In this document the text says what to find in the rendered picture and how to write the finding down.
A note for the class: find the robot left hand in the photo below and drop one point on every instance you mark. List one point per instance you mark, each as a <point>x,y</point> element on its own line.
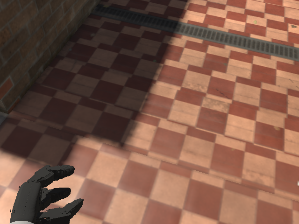
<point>33,196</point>

